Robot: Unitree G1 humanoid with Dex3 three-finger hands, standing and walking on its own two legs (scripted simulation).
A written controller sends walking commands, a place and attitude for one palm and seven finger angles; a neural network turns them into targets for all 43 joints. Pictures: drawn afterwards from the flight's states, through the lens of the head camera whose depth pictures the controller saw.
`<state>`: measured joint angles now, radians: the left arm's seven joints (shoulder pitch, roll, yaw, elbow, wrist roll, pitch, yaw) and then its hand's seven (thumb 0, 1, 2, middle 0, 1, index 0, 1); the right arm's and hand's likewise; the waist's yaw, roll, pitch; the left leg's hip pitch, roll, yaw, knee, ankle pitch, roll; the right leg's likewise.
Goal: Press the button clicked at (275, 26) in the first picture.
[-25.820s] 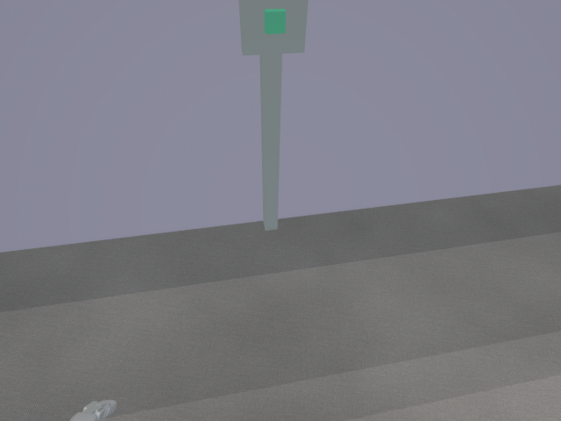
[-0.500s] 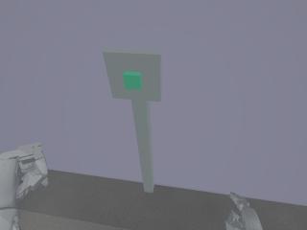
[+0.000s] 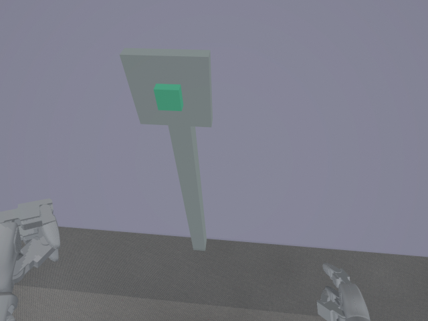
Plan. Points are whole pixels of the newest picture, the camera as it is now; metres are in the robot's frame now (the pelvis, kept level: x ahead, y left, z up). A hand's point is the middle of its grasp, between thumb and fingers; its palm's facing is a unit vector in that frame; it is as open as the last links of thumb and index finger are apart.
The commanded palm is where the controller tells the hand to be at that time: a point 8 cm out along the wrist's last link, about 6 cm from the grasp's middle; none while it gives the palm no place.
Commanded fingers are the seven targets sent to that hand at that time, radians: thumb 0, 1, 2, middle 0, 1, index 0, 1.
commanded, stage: step back with the hand held close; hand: left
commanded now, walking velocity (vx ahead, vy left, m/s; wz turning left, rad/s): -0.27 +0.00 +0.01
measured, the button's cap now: (169, 96) +0.53 +0.15 +0.15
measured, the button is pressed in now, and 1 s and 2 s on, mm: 0 0 0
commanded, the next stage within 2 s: stop stepping back and stand still in 0.88 s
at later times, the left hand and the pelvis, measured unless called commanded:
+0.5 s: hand out of the picture +0.10 +0.26 +0.16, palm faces +0.37 -0.82 -0.45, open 3.1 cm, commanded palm +0.04 +0.31 +0.17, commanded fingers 0.00 0.90 0.90 -1.30 -1.50 -1.30 -1.50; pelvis -0.08 +0.03 -0.01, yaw +1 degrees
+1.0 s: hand out of the picture +0.00 +0.28 +0.17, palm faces +0.37 -0.82 -0.44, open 3.1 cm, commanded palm -0.08 +0.31 +0.17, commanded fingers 0.00 0.90 0.90 -1.30 -1.50 -1.30 -1.50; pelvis -0.20 +0.03 -0.01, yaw +2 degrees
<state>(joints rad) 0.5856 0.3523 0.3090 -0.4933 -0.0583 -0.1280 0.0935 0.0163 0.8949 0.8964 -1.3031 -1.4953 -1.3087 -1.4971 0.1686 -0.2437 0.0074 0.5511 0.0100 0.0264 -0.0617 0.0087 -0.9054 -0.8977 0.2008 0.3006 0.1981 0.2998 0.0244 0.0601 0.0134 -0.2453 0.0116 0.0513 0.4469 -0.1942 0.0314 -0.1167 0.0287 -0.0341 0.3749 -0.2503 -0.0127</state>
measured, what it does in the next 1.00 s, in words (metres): walks backwards: right foot, then left foot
